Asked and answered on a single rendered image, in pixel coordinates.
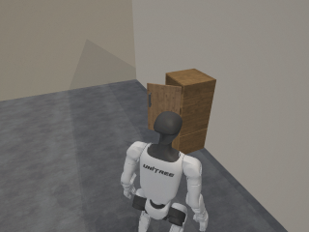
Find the robot right hand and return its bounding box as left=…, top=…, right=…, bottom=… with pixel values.
left=193, top=213, right=209, bottom=232

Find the cupboard door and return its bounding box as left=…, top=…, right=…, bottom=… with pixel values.
left=147, top=83, right=182, bottom=131

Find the right robot thigh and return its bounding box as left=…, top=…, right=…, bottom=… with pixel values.
left=167, top=203, right=187, bottom=232

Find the handle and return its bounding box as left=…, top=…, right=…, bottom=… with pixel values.
left=148, top=92, right=152, bottom=107

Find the robot left hand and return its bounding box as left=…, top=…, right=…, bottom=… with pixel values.
left=124, top=186, right=137, bottom=199

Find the right robot upper arm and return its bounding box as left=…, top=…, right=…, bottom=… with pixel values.
left=183, top=155, right=202, bottom=209

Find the robot right forearm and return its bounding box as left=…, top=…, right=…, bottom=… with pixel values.
left=191, top=194, right=208, bottom=222

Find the left robot upper arm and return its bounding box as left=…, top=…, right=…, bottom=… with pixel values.
left=121, top=141, right=148, bottom=185

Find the robot left forearm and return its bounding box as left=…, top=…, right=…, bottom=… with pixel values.
left=121, top=172, right=134, bottom=192

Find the robot head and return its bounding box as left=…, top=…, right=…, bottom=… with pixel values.
left=147, top=111, right=183, bottom=162

